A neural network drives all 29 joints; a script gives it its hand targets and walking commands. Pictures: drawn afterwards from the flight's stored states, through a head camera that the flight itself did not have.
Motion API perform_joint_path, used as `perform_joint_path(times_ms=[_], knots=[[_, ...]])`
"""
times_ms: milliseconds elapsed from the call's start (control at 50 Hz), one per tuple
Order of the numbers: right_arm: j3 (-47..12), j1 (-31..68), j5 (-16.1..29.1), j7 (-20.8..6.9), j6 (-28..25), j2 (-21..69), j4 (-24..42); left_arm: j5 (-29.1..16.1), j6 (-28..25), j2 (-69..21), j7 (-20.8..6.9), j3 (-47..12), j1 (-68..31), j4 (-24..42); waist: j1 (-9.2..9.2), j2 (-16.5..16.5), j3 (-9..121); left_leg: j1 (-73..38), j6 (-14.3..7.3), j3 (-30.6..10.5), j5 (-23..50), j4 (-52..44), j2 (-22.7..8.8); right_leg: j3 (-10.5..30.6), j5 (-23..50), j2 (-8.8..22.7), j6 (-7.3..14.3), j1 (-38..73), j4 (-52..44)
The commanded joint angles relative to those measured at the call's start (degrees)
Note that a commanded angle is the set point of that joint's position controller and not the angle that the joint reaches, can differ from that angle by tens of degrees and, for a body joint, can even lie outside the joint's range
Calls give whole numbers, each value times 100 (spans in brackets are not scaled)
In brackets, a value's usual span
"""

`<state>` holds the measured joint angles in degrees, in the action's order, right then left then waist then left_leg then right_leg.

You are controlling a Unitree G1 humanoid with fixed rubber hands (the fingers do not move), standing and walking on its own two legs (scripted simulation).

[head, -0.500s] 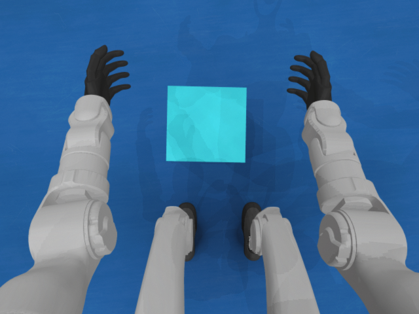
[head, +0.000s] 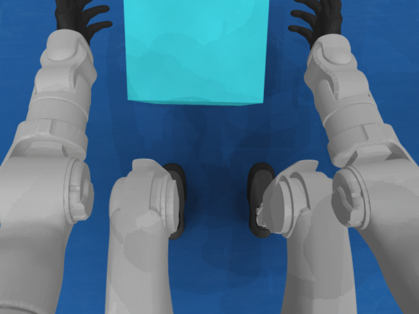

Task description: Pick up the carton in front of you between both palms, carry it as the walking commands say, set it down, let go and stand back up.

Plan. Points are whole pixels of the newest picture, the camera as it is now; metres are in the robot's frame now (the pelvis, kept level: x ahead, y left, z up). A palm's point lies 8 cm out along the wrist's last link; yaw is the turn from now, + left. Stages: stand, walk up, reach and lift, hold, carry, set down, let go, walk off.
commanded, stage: reach and lift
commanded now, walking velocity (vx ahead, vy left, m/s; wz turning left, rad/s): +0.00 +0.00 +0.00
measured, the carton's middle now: (198, 51) +0.51 +0.06 -0.28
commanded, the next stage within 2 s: none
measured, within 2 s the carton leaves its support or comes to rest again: leaves its support in 0.96 s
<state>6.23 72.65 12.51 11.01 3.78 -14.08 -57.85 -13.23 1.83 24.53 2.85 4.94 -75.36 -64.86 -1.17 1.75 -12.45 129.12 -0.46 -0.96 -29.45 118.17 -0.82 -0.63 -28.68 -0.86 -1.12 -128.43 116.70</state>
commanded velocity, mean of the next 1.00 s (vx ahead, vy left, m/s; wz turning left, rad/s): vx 0.00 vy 0.00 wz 0.00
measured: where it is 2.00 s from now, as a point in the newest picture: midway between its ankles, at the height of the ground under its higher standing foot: (217, 213)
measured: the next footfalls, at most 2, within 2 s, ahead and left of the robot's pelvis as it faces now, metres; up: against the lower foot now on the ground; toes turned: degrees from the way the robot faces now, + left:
none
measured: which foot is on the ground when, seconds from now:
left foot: down 0.00-1.00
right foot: down 0.00-1.00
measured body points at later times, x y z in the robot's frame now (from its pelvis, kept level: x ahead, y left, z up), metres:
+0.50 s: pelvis +0.01 +0.01 -0.03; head +0.37 +0.05 +0.24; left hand +0.54 +0.23 -0.21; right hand +0.54 -0.12 -0.21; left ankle +0.12 +0.12 -0.37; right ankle +0.13 -0.12 -0.37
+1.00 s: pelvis +0.00 +0.00 -0.04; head +0.35 +0.05 +0.23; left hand +0.54 +0.21 -0.21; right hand +0.56 -0.10 -0.20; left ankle +0.12 +0.12 -0.37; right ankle +0.13 -0.12 -0.37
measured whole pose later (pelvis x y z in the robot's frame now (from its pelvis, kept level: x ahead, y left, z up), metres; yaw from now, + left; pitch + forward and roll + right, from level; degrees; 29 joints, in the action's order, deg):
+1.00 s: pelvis +0.00 +0.00 -0.04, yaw +0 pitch +36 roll -2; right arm 11.3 80.9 10.3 12.2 4.5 -10.6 -63.3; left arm -11.9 5.4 20.3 6.0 -1.1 -83.9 -68.2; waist -1.8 4.5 -17.7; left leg 131.6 -0.6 -1.0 -30.6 126.3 -0.4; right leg 0.5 -30.1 -3.7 -2.8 -130.8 125.0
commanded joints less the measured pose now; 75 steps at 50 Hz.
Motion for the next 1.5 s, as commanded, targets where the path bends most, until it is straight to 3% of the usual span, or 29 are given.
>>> perform_joint_path(times_ms=[0,140,260,320,440,620,660,740,840,920,1020,1060,1080,1100,1160,1240,1300,1400,1480], knots=[[-3,1488,69,-40,-211,-620,69,-67,-186,813,40,-65,-1569,96,-149,-300,6007,-3041,120,25,597,-980,-24,-100,432,-156,-97,3095,-585],[-418,1671,562,-128,-455,-563,-421,-286,-414,883,131,-400,-1924,137,-322,-390,6356,-3532,118,-40,1384,-538,-21,-102,1093,-192,-100,3059,-68],[-501,1598,769,-26,-501,-452,-192,-394,-395,930,148,-571,-2142,634,-297,-618,7090,-4274,135,-32,1915,-341,16,-216,1467,-277,-109,3159,83],[-415,1306,695,5,-481,-406,-312,-355,-319,745,142,-585,-1885,535,-208,-727,6903,-4394,153,-58,2003,-379,52,-300,1404,-307,-104,2840,55],[-73,1330,246,-70,-560,-474,-460,-149,-308,439,74,-491,-1635,25,-65,-591,5704,-3527,127,-191,1697,-495,74,-271,1075,-300,-133,2112,-38],[-380,1786,249,-55,-627,408,-388,-128,-434,-212,120,-786,-2210,-105,-271,-332,5690,-3098,57,-115,1283,-674,140,-169,1037,-424,-118,2736,-163],[-275,1815,68,-20,-639,568,-468,-80,-443,-483,98,-836,-2318,-178,-164,-374,5685,-3070,69,-104,1234,-686,173,-180,1042,-476,-92,2850,-191],[-752,2970,-49,-486,-624,2966,-319,-137,-384,-2958,-387,-1563,-3360,-34,-174,-404,5552,-2954,43,-78,1177,-626,337,-208,1033,-670,-14,2729,-104],[-636,3697,-475,-1114,-286,4672,21,145,-64,-4875,-988,-1431,-3788,312,-190,-337,5380,-3012,-11,101,1019,-500,521,-370,790,-844,18,2506,57],[-901,3987,-201,-1314,-76,5629,667,31,139,-5731,-1143,-1540,-3937,1064,-361,-309,6623,-3582,20,347,1569,-336,601,-440,1275,-937,14,3086,152],[-1492,3800,137,-1296,197,6620,1555,-164,401,-6403,-1106,-1956,-3959,2605,-489,-477,8881,-4948,129,486,2609,-306,714,-493,2014,-1017,-24,3713,167],[-1622,3771,62,-1336,362,6766,2022,-33,620,-6738,-1100,-1999,-3666,3032,-460,-626,9254,-5362,150,479,2761,-421,765,-529,1921,-1058,-28,3493,25],[-1670,3806,-14,-1357,417,6794,2235,51,719,-7016,-1090,-1969,-3443,3161,-485,-635,9354,-5159,130,524,2353,-555,813,-541,1706,-1082,12,3706,-26],[-1694,3706,-148,-1397,531,6868,2376,194,839,-7073,-1120,-1968,-3312,3208,-348,-587,9138,-5221,143,465,2330,-678,807,-555,1566,-1078,-7,3398,-200],[-1627,3491,-466,-1484,804,6971,2668,510,1197,-7454,-1215,-1725,-2666,3034,-327,-528,8718,-5019,172,483,2006,-966,859,-564,1116,-1088,-21,3137,-557],[-945,2916,-1202,-1547,1078,7021,1926,1018,1471,-7786,-1377,-1284,-2255,2228,-93,-494,7127,-4007,155,430,510,-1595,863,-535,60,-1077,62,2744,-1114],[-353,2714,-1688,-1591,1192,6966,1433,1395,1589,-7765,-1504,-773,-2190,1771,24,-513,6550,-3751,127,359,-52,-1980,879,-460,-232,-1050,95,2671,-1486],[-324,2598,-1780,-1693,1258,7307,1389,1788,1606,-7777,-1557,-297,-1899,1588,-207,-268,6989,-4250,69,395,304,-2381,920,-374,-67,-1077,25,3134,-2041],[-519,2235,-1755,-1729,1326,7528,1464,1789,1623,-7895,-1614,-442,-1700,1825,-219,-122,7393,-4566,53,444,654,-2628,945,-314,207,-1085,-36,3765,-2414]])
